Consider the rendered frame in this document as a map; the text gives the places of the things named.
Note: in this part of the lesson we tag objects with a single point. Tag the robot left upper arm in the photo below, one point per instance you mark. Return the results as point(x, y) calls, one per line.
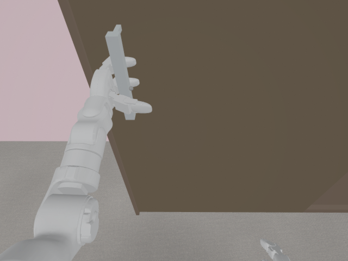
point(64, 224)

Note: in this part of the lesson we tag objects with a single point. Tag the handle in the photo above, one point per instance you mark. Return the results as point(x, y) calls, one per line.
point(118, 61)

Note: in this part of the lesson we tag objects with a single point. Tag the robot left forearm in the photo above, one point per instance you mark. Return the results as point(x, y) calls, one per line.
point(78, 173)

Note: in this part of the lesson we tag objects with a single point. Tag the robot left hand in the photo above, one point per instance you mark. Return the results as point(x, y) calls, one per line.
point(103, 84)

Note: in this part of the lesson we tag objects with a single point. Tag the wardrobe door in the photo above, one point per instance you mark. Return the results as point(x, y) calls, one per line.
point(249, 100)
point(337, 194)

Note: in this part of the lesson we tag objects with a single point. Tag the robot right hand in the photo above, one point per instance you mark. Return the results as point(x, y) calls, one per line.
point(275, 252)

